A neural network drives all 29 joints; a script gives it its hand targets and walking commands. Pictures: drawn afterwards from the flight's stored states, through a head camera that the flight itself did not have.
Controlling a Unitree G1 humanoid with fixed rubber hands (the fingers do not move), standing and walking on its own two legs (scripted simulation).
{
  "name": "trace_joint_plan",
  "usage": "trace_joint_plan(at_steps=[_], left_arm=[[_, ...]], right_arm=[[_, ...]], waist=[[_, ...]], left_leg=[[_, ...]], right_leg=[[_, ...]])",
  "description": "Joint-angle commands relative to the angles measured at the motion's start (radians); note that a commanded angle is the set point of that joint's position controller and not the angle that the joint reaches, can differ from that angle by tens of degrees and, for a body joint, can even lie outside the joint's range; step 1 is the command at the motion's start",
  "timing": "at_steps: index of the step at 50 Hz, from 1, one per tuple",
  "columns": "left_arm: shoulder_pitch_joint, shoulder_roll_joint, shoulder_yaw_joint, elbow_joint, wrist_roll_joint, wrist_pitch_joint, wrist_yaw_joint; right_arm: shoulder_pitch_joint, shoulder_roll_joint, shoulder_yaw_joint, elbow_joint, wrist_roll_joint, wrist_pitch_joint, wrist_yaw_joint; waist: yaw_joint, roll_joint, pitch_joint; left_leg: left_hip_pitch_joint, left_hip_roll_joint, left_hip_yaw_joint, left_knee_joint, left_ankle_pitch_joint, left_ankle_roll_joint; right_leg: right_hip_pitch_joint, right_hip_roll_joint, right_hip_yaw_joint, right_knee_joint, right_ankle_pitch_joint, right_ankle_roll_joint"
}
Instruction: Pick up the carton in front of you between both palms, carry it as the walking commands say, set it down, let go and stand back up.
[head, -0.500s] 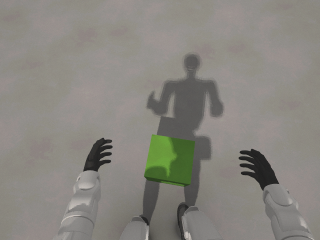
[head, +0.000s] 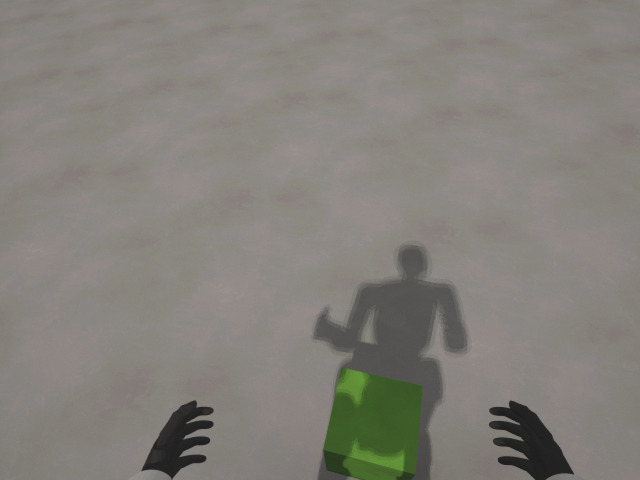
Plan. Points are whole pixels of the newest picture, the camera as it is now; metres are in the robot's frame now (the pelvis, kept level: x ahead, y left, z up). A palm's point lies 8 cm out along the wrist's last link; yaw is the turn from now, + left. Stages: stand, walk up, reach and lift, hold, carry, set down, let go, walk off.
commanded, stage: let go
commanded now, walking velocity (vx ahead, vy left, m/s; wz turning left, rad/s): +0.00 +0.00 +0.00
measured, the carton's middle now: (372, 430) +0.35 -0.07 -0.65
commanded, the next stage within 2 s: stand in 0.30 s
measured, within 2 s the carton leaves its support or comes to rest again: neither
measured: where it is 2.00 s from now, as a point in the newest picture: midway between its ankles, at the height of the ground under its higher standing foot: outside the picture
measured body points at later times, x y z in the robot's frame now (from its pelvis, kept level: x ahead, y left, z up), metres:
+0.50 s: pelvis +0.01 -0.02 -0.01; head +0.01 -0.03 +0.44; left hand +0.12 +0.24 -0.11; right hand +0.12 -0.29 -0.11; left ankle -0.05 +0.10 -0.74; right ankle +0.00 -0.14 -0.74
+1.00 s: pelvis +0.04 -0.03 -0.02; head +0.04 -0.04 +0.43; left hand +0.15 +0.22 -0.14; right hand +0.07 -0.30 -0.15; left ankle -0.05 +0.10 -0.74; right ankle +0.00 -0.14 -0.74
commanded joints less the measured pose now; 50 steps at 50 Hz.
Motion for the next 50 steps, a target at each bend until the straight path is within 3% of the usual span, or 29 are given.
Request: trace_joint_plan(at_steps=[1, 6, 7, 9, 15, 16, 17, 19, 23, 28, 39, 50], left_arm=[[-0.064, 0.064, 0.010, -0.107, -0.006, 0.009, -0.008], [-0.061, 0.070, 0.021, -0.113, 0.005, 0.030, -0.006], [-0.022, 0.075, 0.017, -0.052, -0.007, 0.002, 0.012], [-0.025, 0.081, 0.020, -0.064, -0.007, -0.004, 0.027], [-0.055, 0.079, 0.015, -0.071, -0.003, 0.006, 0.028], [0.110, 0.165, 0.038, 0.101, 0.048, -0.046, 0.061], [0.101, 0.203, 0.044, 0.106, 0.058, -0.073, 0.075], [0.049, 0.158, 0.033, 0.118, 0.049, -0.115, 0.070], [0.040, 0.133, 0.021, 0.165, 0.031, -0.160, 0.050], [0.104, 0.147, 0.012, 0.220, 0.024, -0.155, 0.059], [0.150, 0.149, 0.000, 0.268, 0.018, -0.122, 0.078], [0.136, 0.142, -0.003, 0.299, 0.015, -0.099, 0.088]], right_arm=[[-0.017, -0.106, -0.044, -0.083, -0.014, 0.011, -0.001], [-0.031, -0.104, -0.046, -0.098, -0.019, 0.033, 0.003], [-0.080, -0.127, -0.055, -0.152, -0.036, 0.084, -0.021], [-0.038, -0.128, -0.039, -0.146, -0.023, 0.101, -0.037], [-0.046, -0.109, -0.015, -0.159, -0.008, 0.124, -0.051], [0.030, -0.154, -0.016, -0.006, -0.041, -0.005, -0.078], [0.067, -0.156, -0.020, 0.011, -0.063, -0.057, -0.094], [0.043, -0.166, -0.021, 0.040, -0.063, -0.110, -0.101], [0.046, -0.164, -0.007, 0.098, -0.041, -0.155, -0.097], [0.106, -0.177, -0.001, 0.153, -0.026, -0.151, -0.105], [0.186, -0.178, 0.016, 0.217, -0.012, -0.115, -0.123], [0.213, -0.171, 0.022, 0.280, -0.014, -0.090, -0.130]], waist=[[-0.023, -0.012, -0.016], [-0.014, 0.000, -0.006], [0.003, -0.017, -0.056], [-0.004, 0.017, -0.064], [-0.005, 0.006, -0.030], [0.005, 0.068, -0.027], [-0.013, 0.039, 0.050], [-0.014, -0.005, 0.041], [-0.021, -0.060, -0.122], [-0.024, -0.042, -0.152], [-0.022, -0.015, -0.123], [-0.024, -0.034, -0.088]], left_leg=[[-0.128, 0.026, 0.014, -0.112, 0.244, -0.051], [-0.129, 0.026, 0.018, -0.114, 0.237, -0.047], [-0.083, 0.026, 0.009, -0.073, 0.348, -0.047], [-0.059, 0.024, 0.010, -0.052, 0.396, -0.058], [-0.092, 0.004, 0.031, -0.059, 0.299, -0.050], [-0.088, 0.091, 0.027, -0.042, -0.209, -0.047], [-0.126, 0.105, -0.027, -0.059, -0.301, -0.040], [-0.153, 0.129, -0.059, -0.047, -0.260, -0.027], [-0.093, 0.127, -0.033, 0.032, -0.034, -0.030], [-0.090, 0.124, -0.005, 0.084, 0.129, -0.041], [-0.084, 0.124, 0.046, 0.131, 0.306, -0.033], [-0.069, 0.117, 0.078, 0.110, 0.232, -0.024]], right_leg=[[0.170, 0.055, -0.063, 0.003, 0.189, -0.003], [0.205, 0.056, -0.063, 0.006, 0.183, -0.004], [0.176, 0.078, -0.066, 0.035, 0.163, 0.007], [0.144, 0.073, -0.054, 0.037, 0.158, -0.005], [0.128, 0.062, -0.046, 0.035, 0.167, -0.005], [-0.084, -0.068, 0.039, -0.023, -0.101, 0.030], [-0.176, -0.063, 0.066, -0.046, -0.212, 0.032], [-0.220, -0.052, 0.075, -0.026, -0.163, 0.019], [-0.151, -0.060, 0.109, 0.043, 0.098, -0.018], [-0.132, -0.053, 0.117, 0.123, 0.302, -0.044], [-0.145, -0.037, 0.116, 0.197, 0.380, -0.062], [-0.142, -0.030, 0.139, 0.196, 0.361, -0.076]])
